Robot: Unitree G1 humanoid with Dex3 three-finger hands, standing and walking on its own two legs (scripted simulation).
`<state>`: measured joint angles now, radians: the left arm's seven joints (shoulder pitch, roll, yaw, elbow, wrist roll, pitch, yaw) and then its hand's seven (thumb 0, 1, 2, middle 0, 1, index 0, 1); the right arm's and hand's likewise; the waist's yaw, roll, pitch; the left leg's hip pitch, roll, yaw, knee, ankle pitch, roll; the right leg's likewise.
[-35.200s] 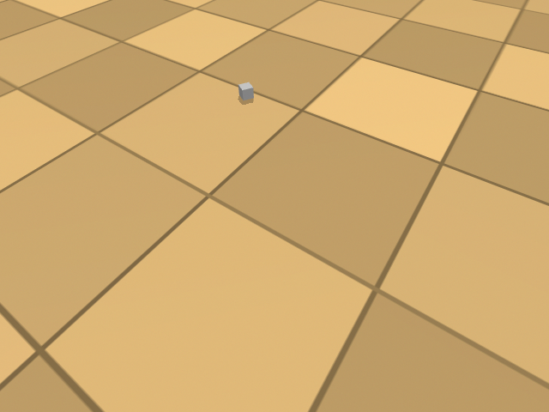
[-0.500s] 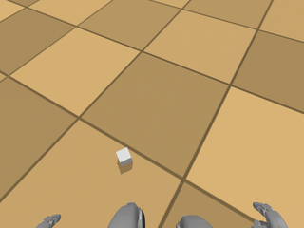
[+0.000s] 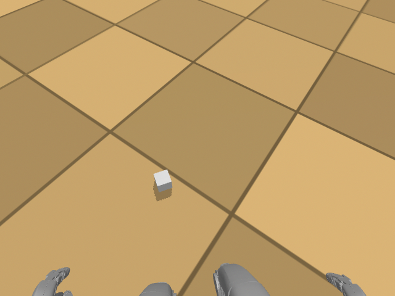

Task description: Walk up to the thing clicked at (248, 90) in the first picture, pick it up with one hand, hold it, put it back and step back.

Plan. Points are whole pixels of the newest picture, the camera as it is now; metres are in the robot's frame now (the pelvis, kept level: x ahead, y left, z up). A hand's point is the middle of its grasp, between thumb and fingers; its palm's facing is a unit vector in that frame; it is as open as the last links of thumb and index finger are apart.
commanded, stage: step back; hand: left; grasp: from above
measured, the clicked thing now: (163, 180) +0.68 +0.18 -0.73
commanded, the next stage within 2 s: stand in 2.00 s
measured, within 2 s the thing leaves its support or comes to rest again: neither
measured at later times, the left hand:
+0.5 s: hand out of the picture -0.05 +0.26 -0.14, palm faces +0.02 -0.90 -0.44, open 7.4 cm
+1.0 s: hand out of the picture -0.30 +0.23 -0.13, palm faces -0.01 -0.89 -0.45, open 7.4 cm
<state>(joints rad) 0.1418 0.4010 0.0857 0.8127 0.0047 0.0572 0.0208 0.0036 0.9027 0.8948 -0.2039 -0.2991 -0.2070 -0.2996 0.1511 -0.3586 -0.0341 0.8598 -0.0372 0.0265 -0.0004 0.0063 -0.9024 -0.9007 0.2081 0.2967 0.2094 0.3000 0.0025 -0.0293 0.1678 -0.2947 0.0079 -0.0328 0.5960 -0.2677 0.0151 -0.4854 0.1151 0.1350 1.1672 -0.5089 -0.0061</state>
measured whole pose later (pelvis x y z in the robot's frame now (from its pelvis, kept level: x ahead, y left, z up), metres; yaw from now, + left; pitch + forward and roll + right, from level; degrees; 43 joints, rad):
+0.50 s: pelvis -0.18 -0.02 -0.02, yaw +1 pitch -3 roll +2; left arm 0.12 0.39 0.07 0.77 0.02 0.04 0.03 0.00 0.90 0.89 -0.21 -0.30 -0.21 -0.30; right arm 0.20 -0.40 -0.06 0.87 -0.03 0.05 -0.01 0.01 -0.91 -0.90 0.21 0.30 0.21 0.30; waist 0.01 -0.02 0.18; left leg -0.26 -0.05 -0.03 0.66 -0.35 0.00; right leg -0.43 -0.07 0.02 0.72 -0.25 0.02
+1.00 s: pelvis -0.36 -0.05 +0.00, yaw -2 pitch -2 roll +2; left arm 0.23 0.35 0.07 0.90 0.04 0.02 0.01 0.01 0.90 0.89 -0.21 -0.30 -0.21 -0.30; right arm 0.17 -0.43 -0.06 0.87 -0.02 0.06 -0.01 0.00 -0.91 -0.90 0.21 0.30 0.21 0.30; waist 0.04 0.04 0.12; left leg -0.49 -0.10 -0.13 1.13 -0.44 -0.02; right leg -0.32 -0.02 0.02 0.65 -0.30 -0.03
